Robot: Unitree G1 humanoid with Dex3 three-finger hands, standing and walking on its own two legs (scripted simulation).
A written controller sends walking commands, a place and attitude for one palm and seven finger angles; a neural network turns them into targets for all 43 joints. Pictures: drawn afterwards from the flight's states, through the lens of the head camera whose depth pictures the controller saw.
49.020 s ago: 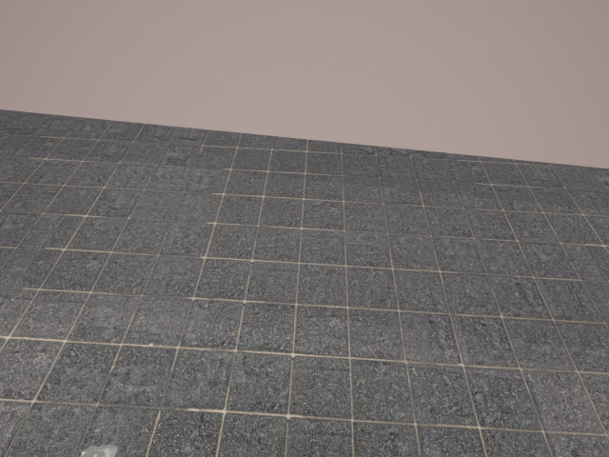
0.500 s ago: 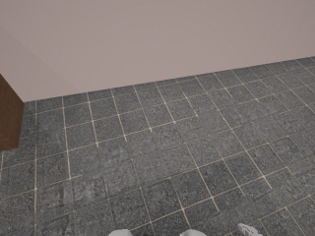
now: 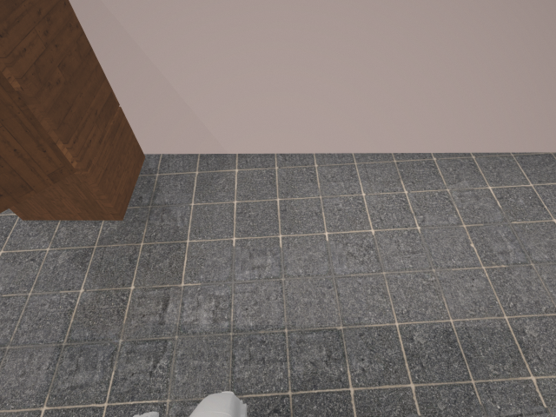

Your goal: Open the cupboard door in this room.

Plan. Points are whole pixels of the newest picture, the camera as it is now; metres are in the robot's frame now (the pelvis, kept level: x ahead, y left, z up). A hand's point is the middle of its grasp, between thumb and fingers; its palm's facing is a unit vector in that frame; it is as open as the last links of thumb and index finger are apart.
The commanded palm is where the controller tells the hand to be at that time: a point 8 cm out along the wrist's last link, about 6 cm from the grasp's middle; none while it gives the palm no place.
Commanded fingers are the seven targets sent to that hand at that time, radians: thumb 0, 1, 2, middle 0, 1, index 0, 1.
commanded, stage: turn to face it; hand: left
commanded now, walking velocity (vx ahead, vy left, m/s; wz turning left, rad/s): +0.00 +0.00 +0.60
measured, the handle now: out of the picture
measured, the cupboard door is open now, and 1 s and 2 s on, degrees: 44 44 44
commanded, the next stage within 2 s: take the last steps up to it in 1.16 s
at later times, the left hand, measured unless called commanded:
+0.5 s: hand out of the picture +0.06 +0.22 -0.16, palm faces +0.30 -0.91 -0.31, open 7.4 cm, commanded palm none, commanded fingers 0.00 0.90 0.90 -0.20 -0.30 -0.20 -0.30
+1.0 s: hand out of the picture -0.06 +0.19 -0.18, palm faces +0.59 -0.77 -0.25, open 7.4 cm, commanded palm none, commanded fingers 0.00 0.90 0.90 -0.20 -0.30 -0.20 -0.30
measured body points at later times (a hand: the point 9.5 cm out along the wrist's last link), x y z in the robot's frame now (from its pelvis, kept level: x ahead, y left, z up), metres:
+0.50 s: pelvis +0.02 -0.02 -0.02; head +0.07 -0.03 +0.43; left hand +0.04 +0.26 -0.14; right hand +0.17 -0.25 -0.17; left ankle -0.01 +0.13 -0.73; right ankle +0.05 -0.13 -0.75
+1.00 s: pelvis +0.03 -0.01 -0.01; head +0.06 +0.03 +0.44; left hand -0.09 +0.23 -0.16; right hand +0.26 -0.16 -0.14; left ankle -0.03 +0.08 -0.74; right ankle +0.07 -0.15 -0.68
